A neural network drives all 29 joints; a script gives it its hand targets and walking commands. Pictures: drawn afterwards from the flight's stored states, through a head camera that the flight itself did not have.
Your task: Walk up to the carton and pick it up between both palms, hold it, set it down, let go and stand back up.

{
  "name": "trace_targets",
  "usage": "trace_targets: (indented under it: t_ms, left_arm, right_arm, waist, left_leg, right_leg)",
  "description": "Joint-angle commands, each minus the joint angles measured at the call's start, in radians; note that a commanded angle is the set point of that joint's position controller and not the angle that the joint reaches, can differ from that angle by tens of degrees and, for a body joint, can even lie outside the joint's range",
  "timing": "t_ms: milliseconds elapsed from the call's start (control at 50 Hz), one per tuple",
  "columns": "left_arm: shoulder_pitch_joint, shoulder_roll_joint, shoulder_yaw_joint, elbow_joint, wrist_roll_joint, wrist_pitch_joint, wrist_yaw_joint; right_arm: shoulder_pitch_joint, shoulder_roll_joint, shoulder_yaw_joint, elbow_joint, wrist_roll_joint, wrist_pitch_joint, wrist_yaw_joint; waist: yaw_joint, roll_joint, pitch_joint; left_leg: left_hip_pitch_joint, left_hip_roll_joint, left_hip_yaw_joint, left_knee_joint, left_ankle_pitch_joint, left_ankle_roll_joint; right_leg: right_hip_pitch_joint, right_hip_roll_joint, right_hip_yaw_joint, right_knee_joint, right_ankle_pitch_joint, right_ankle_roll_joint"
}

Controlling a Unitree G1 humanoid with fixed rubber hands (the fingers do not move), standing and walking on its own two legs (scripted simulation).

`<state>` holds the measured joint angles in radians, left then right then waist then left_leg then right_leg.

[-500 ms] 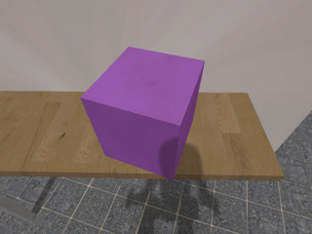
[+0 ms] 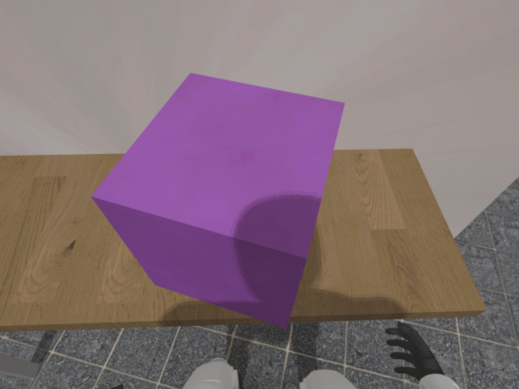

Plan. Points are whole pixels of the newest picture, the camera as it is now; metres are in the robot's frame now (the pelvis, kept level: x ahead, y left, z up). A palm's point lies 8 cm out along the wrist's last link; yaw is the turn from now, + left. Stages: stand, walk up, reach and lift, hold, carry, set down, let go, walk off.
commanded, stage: walk up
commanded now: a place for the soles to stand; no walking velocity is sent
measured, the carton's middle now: (239, 203) +0.34 +0.05 +0.11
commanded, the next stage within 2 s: none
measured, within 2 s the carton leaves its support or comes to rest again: neither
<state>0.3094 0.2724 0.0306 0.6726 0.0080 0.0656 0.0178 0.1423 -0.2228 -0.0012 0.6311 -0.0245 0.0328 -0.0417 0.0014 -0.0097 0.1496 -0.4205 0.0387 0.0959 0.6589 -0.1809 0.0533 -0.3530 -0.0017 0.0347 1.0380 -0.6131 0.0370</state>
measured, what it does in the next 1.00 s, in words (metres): steps on the spot: right foot, then left foot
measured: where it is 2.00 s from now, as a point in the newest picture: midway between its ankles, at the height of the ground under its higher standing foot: outside the picture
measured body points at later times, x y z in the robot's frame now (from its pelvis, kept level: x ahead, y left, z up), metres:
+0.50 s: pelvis -0.04 -0.01 +0.01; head -0.02 -0.02 +0.46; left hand +0.06 +0.27 -0.09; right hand +0.04 -0.27 -0.12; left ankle -0.06 +0.13 -0.72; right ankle -0.02 -0.14 -0.71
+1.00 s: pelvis -0.03 +0.00 +0.01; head -0.03 +0.00 +0.46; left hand +0.04 +0.27 -0.10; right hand +0.10 -0.25 -0.10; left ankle -0.06 +0.13 -0.71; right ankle -0.01 -0.14 -0.71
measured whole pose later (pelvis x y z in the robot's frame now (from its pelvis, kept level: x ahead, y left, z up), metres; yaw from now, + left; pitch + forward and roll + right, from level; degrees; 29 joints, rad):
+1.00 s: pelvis -0.03 +0.00 +0.01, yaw +4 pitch -1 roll -1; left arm 0.32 0.28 0.01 0.66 0.02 0.01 -0.01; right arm 0.29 -0.26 -0.01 0.67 0.00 0.02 0.01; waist 0.01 0.01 0.02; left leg -0.24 -0.02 -0.10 0.62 -0.36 -0.01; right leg -0.26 -0.06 -0.05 0.59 -0.30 0.04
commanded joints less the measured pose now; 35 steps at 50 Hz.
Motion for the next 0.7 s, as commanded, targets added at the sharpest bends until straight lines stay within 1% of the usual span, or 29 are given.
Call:
trace_targets:
  t_ms: [0,20,40,60,80,100,120,140,160,180,200,220,260,300,320,340,360,380,400,420,440,460,480,500,520,540,560,580,680]
  left_arm:
    - [0.142,0.088,0.052,-0.061,-0.005,-0.036,-0.006]
    - [0.146,0.089,0.055,-0.067,-0.006,-0.043,-0.008]
    - [0.164,0.095,0.062,-0.070,-0.007,-0.050,-0.011]
    - [0.185,0.106,0.070,-0.071,-0.006,-0.055,-0.014]
    - [0.178,0.136,0.081,-0.078,0.000,-0.059,-0.016]
    - [0.143,0.218,0.100,-0.103,0.017,-0.063,-0.013]
    - [0.027,0.311,0.121,-0.143,0.016,-0.056,0.001]
    - [-0.062,0.321,0.123,-0.150,0.020,-0.058,0.012]
    - [-0.110,0.263,0.104,-0.154,0.025,-0.069,0.018]
    - [-0.109,0.206,0.086,-0.150,0.034,-0.077,0.021]
    - [-0.090,0.179,0.076,-0.149,0.040,-0.080,0.023]
    - [-0.072,0.167,0.069,-0.147,0.039,-0.081,0.021]
    - [-0.048,0.149,0.059,-0.135,0.027,-0.079,0.012]
    - [-0.009,0.147,0.060,-0.129,0.026,-0.076,0.008]
    - [0.018,0.152,0.063,-0.126,0.028,-0.074,0.007]
    - [0.042,0.164,0.069,-0.122,0.030,-0.070,0.006]
    - [0.052,0.177,0.075,-0.121,0.030,-0.065,0.005]
    - [0.042,0.186,0.073,-0.122,0.027,-0.059,0.001]
    - [0.028,0.188,0.067,-0.128,0.020,-0.056,-0.004]
    - [0.055,0.152,0.054,-0.130,0.014,-0.058,-0.009]
    - [0.084,0.094,0.030,-0.147,0.001,-0.063,-0.013]
    - [0.065,0.075,0.023,-0.160,-0.004,-0.062,-0.012]
    - [0.037,0.090,0.028,-0.154,0.009,-0.058,-0.007]
    - [0.025,0.110,0.032,-0.149,0.008,-0.064,-0.010]
    - [0.017,0.133,0.035,-0.141,0.002,-0.075,-0.014]
    - [0.010,0.150,0.037,-0.134,0.002,-0.084,-0.017]
    - [0.005,0.148,0.037,-0.131,0.010,-0.089,-0.018]
    - [0.007,0.144,0.035,-0.130,0.013,-0.090,-0.017]
    - [0.038,0.131,0.025,-0.109,0.007,-0.085,-0.014]
  right_arm:
    - [-0.017,-0.211,-0.080,-0.048,-0.006,0.007,0.006]
    - [-0.039,-0.215,-0.079,-0.048,-0.003,0.013,0.012]
    - [-0.060,-0.223,-0.078,-0.049,0.002,0.019,0.018]
    - [-0.073,-0.228,-0.077,-0.049,0.007,0.026,0.026]
    - [-0.048,-0.209,-0.072,-0.046,0.014,0.032,0.034]
    - [-0.014,-0.160,-0.061,-0.068,0.027,0.033,0.043]
    - [-0.029,-0.166,-0.078,-0.075,0.025,0.040,0.037]
    - [-0.046,-0.203,-0.095,-0.065,0.002,0.048,0.033]
    - [-0.023,-0.223,-0.101,-0.044,-0.001,0.049,0.038]
    - [0.010,-0.225,-0.102,-0.018,0.002,0.045,0.040]
    - [0.058,-0.211,-0.099,0.008,0.008,0.039,0.039]
    - [0.090,-0.194,-0.095,0.022,0.009,0.033,0.039]
    - [0.116,-0.166,-0.086,0.017,0.013,0.026,0.044]
    - [0.095,-0.153,-0.077,0.001,0.015,0.022,0.049]
    - [0.078,-0.148,-0.075,-0.011,0.014,0.018,0.050]
    - [0.069,-0.143,-0.075,-0.021,0.011,0.013,0.052]
    - [0.076,-0.143,-0.078,-0.024,0.008,0.006,0.051]
    - [0.114,-0.144,-0.082,-0.015,0.005,-0.003,0.048]
    - [0.168,-0.156,-0.088,-0.002,0.002,-0.016,0.042]
    - [0.201,-0.187,-0.096,0.012,-0.007,-0.029,0.039]
    - [0.206,-0.239,-0.106,0.013,-0.015,-0.038,0.036]
    - [0.152,-0.276,-0.112,0.004,0.000,-0.038,0.035]
    - [0.110,-0.264,-0.103,0.001,0.011,-0.035,0.043]
    - [0.073,-0.212,-0.081,-0.011,0.020,-0.037,0.053]
    - [0.081,-0.174,-0.066,-0.017,0.019,-0.038,0.055]
    - [0.107,-0.165,-0.061,-0.020,0.018,-0.042,0.053]
    - [0.144,-0.170,-0.059,-0.013,0.024,-0.045,0.052]
    - [0.167,-0.174,-0.059,-0.006,0.030,-0.045,0.053]
    - [0.161,-0.181,-0.061,-0.022,0.028,-0.041,0.050]
  waist:
    - [-0.002,0.215,-0.184]
    - [0.013,0.210,-0.190]
    - [0.034,0.196,-0.197]
    - [0.056,0.174,-0.194]
    - [0.058,0.093,-0.172]
    - [0.056,-0.115,-0.141]
    - [0.048,-0.208,-0.059]
    - [0.031,-0.190,0.004]
    - [0.007,-0.160,0.027]
    - [-0.005,-0.108,0.017]
    - [-0.011,-0.105,-0.033]
    - [-0.010,-0.123,-0.076]
    - [0.002,-0.163,-0.135]
    - [0.041,-0.206,-0.154]
    - [0.062,-0.220,-0.156]
    - [0.077,-0.235,-0.160]
    - [0.077,-0.241,-0.165]
    - [0.049,-0.223,-0.172]
    - [0.015,-0.185,-0.176]
    - [0.003,-0.096,-0.195]
    - [0.000,0.052,-0.209]
    - [0.025,0.115,-0.166]
    - [0.030,0.133,-0.124]
    - [0.045,0.132,-0.093]
    - [0.031,0.105,-0.090]
    - [0.014,0.091,-0.100]
    - [0.002,0.091,-0.105]
    - [-0.003,0.083,-0.106]
    - [0.000,0.083,-0.146]
  left_leg:
    - [0.061,0.210,-0.213,-0.227,0.064,0.172]
    - [0.029,0.198,-0.198,-0.209,0.008,0.150]
    - [-0.020,0.184,-0.181,-0.191,-0.079,0.121]
    - [-0.081,0.169,-0.167,-0.173,-0.201,0.087]
    - [-0.130,0.131,-0.141,-0.107,-0.335,0.041]
    - [-0.199,0.033,-0.055,0.132,-0.409,-0.035]
    - [-0.140,-0.048,-0.076,0.384,-0.416,-0.068]
    - [-0.084,-0.019,-0.186,0.517,-0.372,-0.053]
    - [-0.090,-0.030,-0.214,0.534,-0.346,-0.056]
    - [-0.129,-0.050,-0.224,0.528,-0.315,-0.061]
    - [-0.158,-0.061,-0.220,0.521,-0.292,-0.068]
    - [-0.158,-0.071,-0.214,0.519,-0.277,-0.074]
    - [-0.133,-0.069,-0.202,0.418,-0.282,-0.098]
    - [-0.119,-0.057,-0.174,0.235,-0.330,-0.116]
    - [-0.102,-0.051,-0.160,0.142,-0.355,-0.118]
    - [-0.069,-0.047,-0.138,0.053,-0.373,-0.115]
    - [-0.013,-0.046,-0.113,-0.042,-0.361,-0.109]
    - [0.088,-0.052,-0.092,-0.169,-0.268,-0.095]
    - [0.204,-0.053,-0.096,-0.308,-0.115,-0.073]
    - [0.311,-0.019,-0.173,-0.320,-0.031,-0.042]
    - [0.366,0.091,-0.373,-0.311,-0.053,0.017]
    - [0.219,0.196,-0.523,-0.297,-0.156,0.091]
    - [0.023,0.200,-0.480,-0.293,-0.246,0.123]
    - [-0.021,0.136,-0.382,-0.281,-0.207,0.080]
    - [0.024,0.071,-0.284,-0.250,-0.118,0.032]
    - [0.064,0.038,-0.243,-0.217,-0.026,0.006]
    - [0.065,0.031,-0.243,-0.204,0.013,-0.001]
    - [0.064,0.034,-0.251,-0.199,0.018,-0.001]
    - [0.119,0.034,-0.257,-0.193,0.028,0.005]
  right_leg:
    - [0.069,0.002,-0.049,-0.153,0.147,-0.004]
    - [0.113,0.000,-0.055,-0.227,0.215,-0.011]
    - [0.173,0.005,-0.064,-0.312,0.291,-0.025]
    - [0.233,0.009,-0.070,-0.400,0.346,-0.042]
    - [0.228,-0.019,-0.005,-0.486,0.289,-0.066]
    - [0.133,-0.216,0.335,-0.663,-0.005,-0.150]
    - [-0.145,-0.409,0.576,-0.819,-0.106,-0.273]
    - [-0.287,-0.460,0.602,-0.863,-0.098,-0.340]
    - [-0.249,-0.397,0.491,-0.820,0.040,-0.316]
    - [-0.133,-0.305,0.349,-0.731,0.248,-0.258]
    - [-0.021,-0.250,0.256,-0.665,0.396,-0.210]
    - [0.045,-0.222,0.210,-0.639,0.443,-0.188]
    - [0.130,-0.196,0.190,-0.636,0.323,-0.184]
    - [0.202,-0.195,0.195,-0.641,0.192,-0.200]
    - [0.224,-0.199,0.198,-0.640,0.155,-0.209]
    - [0.238,-0.206,0.201,-0.632,0.145,-0.218]
    - [0.231,-0.210,0.199,-0.611,0.174,-0.222]
    - [0.185,-0.211,0.180,-0.563,0.258,-0.209]
    - [0.108,-0.207,0.151,-0.502,0.353,-0.178]
    - [0.024,-0.180,0.100,-0.409,0.406,-0.127]
    - [-0.092,-0.118,0.021,-0.313,0.371,-0.062]
    - [-0.079,-0.035,-0.042,-0.361,0.210,-0.020]
    - [0.086,-0.066,-0.009,-0.381,0.207,-0.038]
    - [0.144,-0.065,0.001,-0.475,0.276,-0.049]
    - [0.134,-0.073,0.011,-0.512,0.379,-0.057]
    - [0.121,-0.083,0.013,-0.510,0.473,-0.064]
    - [0.130,-0.089,0.015,-0.506,0.506,-0.068]
    - [0.138,-0.093,0.017,-0.503,0.502,-0.071]
    - [0.139,-0.083,-0.009,-0.514,0.466,-0.064]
